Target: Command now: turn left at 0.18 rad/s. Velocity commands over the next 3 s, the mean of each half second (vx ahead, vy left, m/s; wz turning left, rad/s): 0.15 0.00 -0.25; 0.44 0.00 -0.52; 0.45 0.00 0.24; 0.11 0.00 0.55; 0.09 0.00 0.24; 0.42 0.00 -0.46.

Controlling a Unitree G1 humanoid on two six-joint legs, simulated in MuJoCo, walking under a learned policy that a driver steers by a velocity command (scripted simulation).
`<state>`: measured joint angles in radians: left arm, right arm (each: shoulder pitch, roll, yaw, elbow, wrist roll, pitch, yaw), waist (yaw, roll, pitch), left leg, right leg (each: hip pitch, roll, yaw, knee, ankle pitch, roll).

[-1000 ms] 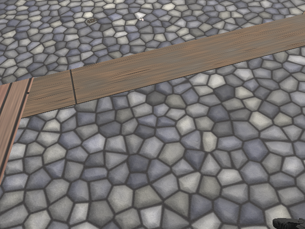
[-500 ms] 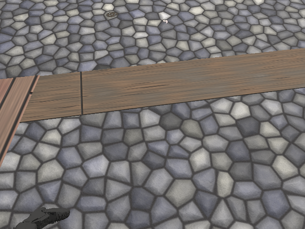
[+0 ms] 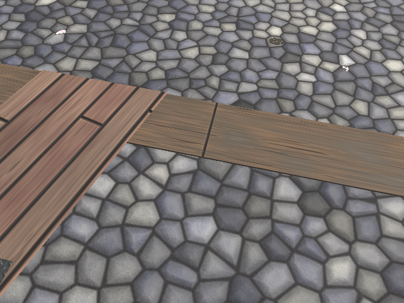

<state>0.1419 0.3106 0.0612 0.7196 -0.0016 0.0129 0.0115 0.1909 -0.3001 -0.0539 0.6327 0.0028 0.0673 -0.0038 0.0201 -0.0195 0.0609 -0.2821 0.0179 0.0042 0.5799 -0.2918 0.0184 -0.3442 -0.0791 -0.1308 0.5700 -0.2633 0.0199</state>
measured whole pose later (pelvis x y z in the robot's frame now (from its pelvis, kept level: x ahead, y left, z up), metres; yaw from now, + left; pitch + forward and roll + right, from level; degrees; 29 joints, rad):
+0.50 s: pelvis +0.04 -0.02 +0.01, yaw -12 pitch +1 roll +1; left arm 0.15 0.30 0.06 0.71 -0.03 0.01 -0.03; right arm 0.27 -0.33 -0.10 0.79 0.03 -0.03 0.00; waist -0.06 0.01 0.03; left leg -0.07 0.06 0.22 0.34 -0.28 0.00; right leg -0.36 -0.08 -0.05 0.65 -0.35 -0.02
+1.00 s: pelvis +0.27 -0.13 -0.01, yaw -29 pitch +2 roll +1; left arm 0.45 0.31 0.07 0.78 -0.02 -0.04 0.03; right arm -0.02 -0.28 -0.04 0.67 0.01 -0.12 0.05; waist 0.08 0.03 0.04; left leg -0.53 -0.02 -0.02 0.46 0.04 0.01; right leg 0.10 0.05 0.18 0.33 -0.45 -0.06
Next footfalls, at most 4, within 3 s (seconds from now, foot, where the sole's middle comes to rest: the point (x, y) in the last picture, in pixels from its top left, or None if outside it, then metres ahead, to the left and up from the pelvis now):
0.54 right None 0.09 -0.16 -0.77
1.02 left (244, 293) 0.50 -0.13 -0.77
1.46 right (333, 263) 0.61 -0.44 -0.77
1.90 left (257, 239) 0.69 -0.18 -0.77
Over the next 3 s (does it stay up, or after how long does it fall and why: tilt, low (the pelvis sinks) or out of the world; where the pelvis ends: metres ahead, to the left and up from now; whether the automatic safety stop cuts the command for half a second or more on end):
stays up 0.88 -0.30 0.00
